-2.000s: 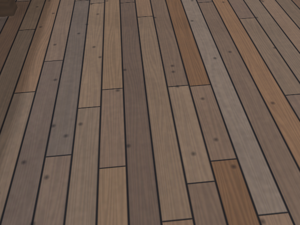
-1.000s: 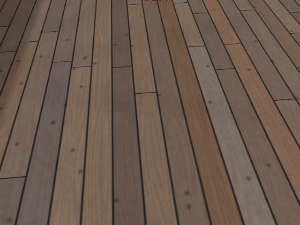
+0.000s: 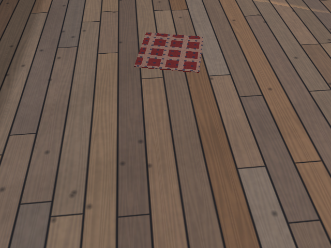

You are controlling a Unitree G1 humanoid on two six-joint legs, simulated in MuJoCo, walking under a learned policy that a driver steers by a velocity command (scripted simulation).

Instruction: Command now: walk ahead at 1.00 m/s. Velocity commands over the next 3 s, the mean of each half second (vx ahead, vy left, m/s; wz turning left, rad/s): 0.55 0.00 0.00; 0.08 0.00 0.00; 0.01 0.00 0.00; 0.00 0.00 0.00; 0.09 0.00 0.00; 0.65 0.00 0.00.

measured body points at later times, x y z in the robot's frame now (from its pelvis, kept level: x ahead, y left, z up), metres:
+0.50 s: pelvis +0.37 -0.04 -0.01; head +0.41 -0.04 +0.44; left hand +0.44 +0.21 -0.14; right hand +0.52 -0.31 -0.12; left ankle +0.43 +0.12 -0.70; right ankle +0.46 -0.13 -0.74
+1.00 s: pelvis +0.47 +0.00 +0.00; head +0.48 +0.00 +0.45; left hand +0.53 +0.26 -0.15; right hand +0.56 -0.25 -0.14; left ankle +0.48 +0.11 -0.74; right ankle +0.46 -0.13 -0.74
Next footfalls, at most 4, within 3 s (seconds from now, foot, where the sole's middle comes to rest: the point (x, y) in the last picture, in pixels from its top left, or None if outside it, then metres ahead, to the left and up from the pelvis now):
0.24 right None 0.50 -0.13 -0.78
0.62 left None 0.52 0.11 -0.78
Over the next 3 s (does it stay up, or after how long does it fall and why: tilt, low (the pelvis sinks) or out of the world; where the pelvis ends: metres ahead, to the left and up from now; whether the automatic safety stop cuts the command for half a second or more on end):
stays up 0.74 0.01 -0.03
